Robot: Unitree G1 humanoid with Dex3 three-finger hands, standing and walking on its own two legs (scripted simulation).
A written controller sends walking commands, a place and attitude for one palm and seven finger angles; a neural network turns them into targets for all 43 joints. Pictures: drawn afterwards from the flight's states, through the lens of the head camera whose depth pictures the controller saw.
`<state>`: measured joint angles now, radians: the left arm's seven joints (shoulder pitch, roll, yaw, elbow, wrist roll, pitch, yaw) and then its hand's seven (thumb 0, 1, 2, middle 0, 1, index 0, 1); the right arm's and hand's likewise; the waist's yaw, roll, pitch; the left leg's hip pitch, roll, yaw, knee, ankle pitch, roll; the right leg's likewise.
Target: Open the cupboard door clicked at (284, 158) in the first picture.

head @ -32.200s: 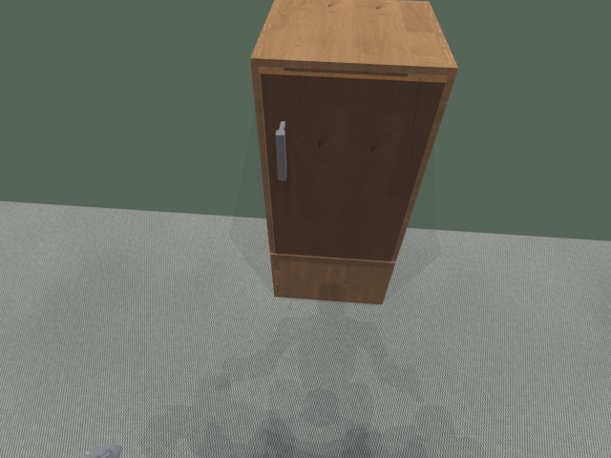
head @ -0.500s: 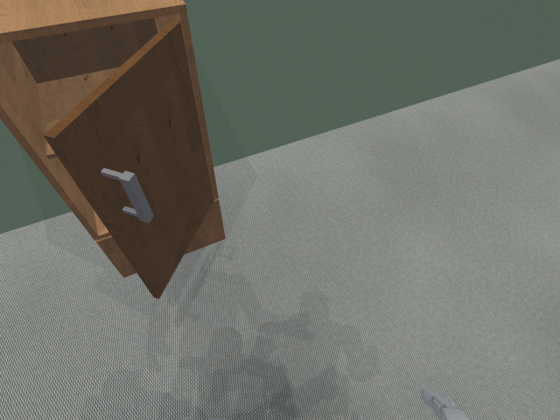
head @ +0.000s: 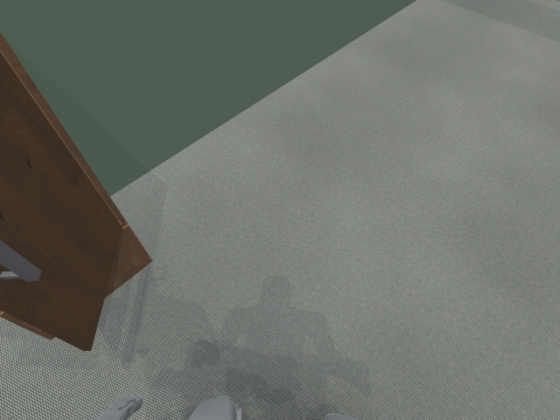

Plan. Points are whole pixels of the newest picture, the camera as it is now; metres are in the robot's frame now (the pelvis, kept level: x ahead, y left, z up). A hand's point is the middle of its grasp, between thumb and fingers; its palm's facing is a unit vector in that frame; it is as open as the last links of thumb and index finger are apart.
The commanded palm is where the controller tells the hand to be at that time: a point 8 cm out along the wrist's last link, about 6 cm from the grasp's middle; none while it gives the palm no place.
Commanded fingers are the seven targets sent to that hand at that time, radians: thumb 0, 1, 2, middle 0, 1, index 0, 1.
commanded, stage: walk to a spot facing it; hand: left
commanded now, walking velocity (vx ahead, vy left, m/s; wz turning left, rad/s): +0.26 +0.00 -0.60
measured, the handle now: out of the picture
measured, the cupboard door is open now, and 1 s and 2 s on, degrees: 46 46 46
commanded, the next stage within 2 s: turn to face it in 1.66 s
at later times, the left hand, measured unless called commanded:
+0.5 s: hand (225, 350) +0.24 +0.11 -0.15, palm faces -0.28 -0.93 -0.23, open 7.4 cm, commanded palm none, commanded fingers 0.00 0.90 0.90 -0.20 -0.30 -0.20 -0.30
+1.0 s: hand (298, 237) +0.46 -0.02 -0.15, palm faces -0.53 -0.83 -0.15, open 7.4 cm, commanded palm none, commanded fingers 0.00 0.90 0.90 -0.20 -0.30 -0.20 -0.30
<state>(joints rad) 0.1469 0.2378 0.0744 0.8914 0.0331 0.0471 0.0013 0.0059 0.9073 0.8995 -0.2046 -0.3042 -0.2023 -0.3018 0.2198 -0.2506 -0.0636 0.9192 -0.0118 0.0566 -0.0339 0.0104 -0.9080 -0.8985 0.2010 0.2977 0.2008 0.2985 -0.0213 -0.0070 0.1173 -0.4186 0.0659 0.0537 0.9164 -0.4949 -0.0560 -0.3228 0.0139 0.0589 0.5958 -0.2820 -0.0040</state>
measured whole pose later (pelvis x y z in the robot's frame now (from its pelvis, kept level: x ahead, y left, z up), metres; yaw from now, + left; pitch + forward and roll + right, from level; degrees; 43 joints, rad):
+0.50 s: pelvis +0.08 -0.05 +0.00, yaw -17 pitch +1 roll -1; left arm 0.17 0.20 0.07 0.91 0.03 -0.02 -0.02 0.01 0.91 0.90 -0.20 -0.30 -0.20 -0.30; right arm 0.31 -0.24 -0.06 0.99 -0.03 0.03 0.00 0.01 -0.91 -0.90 0.20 0.30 0.20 0.30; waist -0.03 0.04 0.08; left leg -0.43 0.13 0.07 1.04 -0.49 -0.06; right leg -0.29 -0.01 -0.06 0.58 -0.31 -0.02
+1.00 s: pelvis +0.28 -0.12 +0.02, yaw -31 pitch +2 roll -1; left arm 0.12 0.20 0.07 0.96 0.04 0.01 -0.05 0.01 0.91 0.90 -0.20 -0.30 -0.20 -0.30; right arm 0.40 -0.15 -0.03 1.04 -0.04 -0.06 -0.02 0.00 -0.92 -0.90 0.20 0.30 0.20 0.30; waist -0.04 -0.02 0.06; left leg -0.08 0.10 0.23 0.35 -0.29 -0.02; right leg -0.56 -0.09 -0.08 0.82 -0.20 -0.01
